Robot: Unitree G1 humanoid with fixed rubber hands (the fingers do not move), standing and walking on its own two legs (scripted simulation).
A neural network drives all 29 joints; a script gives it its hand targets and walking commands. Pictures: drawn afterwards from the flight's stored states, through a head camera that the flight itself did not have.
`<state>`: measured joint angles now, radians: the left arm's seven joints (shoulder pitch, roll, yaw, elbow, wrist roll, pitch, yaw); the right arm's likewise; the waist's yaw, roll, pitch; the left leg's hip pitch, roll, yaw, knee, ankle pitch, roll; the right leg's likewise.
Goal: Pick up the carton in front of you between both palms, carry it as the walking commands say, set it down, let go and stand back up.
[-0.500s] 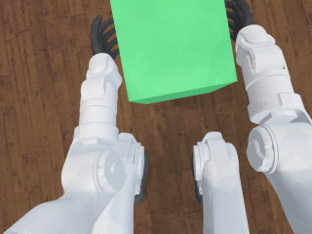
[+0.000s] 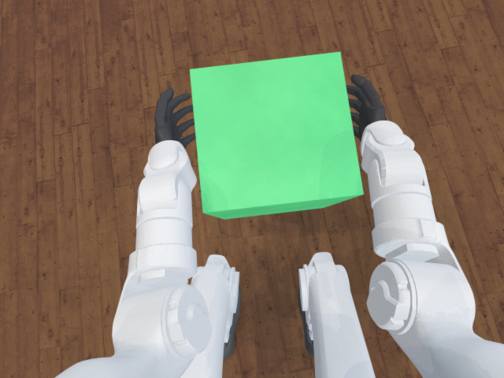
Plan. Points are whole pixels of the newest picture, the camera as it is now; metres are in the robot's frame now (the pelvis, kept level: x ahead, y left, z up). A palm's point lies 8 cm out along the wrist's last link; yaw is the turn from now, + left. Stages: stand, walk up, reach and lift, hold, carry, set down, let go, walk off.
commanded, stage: reach and lift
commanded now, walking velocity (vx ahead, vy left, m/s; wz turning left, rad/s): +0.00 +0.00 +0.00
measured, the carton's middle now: (270, 153) +0.48 -0.02 -0.13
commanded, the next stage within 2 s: none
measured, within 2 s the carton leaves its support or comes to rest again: neither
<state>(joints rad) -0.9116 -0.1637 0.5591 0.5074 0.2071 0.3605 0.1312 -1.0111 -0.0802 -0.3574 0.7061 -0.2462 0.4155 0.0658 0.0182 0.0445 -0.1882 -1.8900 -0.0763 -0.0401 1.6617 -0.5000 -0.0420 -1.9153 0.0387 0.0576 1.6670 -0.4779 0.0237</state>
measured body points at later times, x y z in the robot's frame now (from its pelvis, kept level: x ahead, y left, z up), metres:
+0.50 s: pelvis +0.05 +0.00 +0.14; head +0.18 -0.02 +0.57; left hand +0.44 +0.14 +0.11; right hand +0.44 -0.16 +0.10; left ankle +0.10 +0.13 -0.49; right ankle +0.10 -0.12 -0.49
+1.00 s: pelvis +0.08 +0.00 +0.24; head +0.08 +0.00 +0.69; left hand +0.41 +0.15 +0.26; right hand +0.39 -0.15 +0.25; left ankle +0.10 +0.13 -0.49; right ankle +0.10 -0.12 -0.49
